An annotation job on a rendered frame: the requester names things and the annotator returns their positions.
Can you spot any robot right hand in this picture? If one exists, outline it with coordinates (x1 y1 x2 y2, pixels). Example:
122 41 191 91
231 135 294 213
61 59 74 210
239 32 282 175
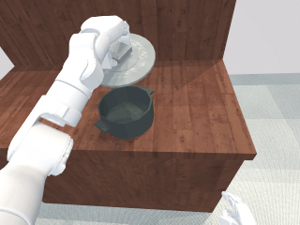
220 191 257 225

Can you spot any lid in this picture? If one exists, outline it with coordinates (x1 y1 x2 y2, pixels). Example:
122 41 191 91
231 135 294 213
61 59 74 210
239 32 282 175
100 33 156 88

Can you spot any knob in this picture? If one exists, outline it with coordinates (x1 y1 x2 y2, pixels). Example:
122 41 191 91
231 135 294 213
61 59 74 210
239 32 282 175
109 40 132 64

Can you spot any table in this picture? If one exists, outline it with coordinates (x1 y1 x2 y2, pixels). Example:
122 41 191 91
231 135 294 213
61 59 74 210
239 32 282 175
0 0 257 213

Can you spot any pot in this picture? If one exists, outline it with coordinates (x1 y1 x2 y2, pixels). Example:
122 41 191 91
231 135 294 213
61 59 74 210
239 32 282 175
95 85 155 139

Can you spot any robot left hand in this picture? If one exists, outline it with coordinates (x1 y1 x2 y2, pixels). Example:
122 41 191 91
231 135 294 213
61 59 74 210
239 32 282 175
81 16 131 69

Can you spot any robot left upper arm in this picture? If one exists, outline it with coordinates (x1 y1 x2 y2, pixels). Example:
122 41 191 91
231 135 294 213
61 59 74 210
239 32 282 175
0 120 74 225

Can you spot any left robot forearm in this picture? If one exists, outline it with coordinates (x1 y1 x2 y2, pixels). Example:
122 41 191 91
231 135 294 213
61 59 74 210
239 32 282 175
7 26 110 161

